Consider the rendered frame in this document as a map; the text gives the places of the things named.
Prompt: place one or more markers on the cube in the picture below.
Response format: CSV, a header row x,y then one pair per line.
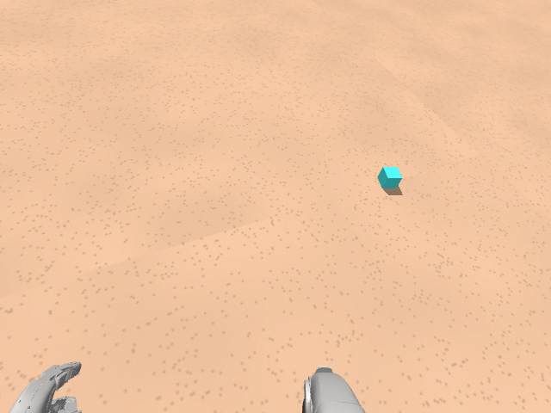
x,y
389,177

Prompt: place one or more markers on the left robot hand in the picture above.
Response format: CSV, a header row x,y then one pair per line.
x,y
37,397

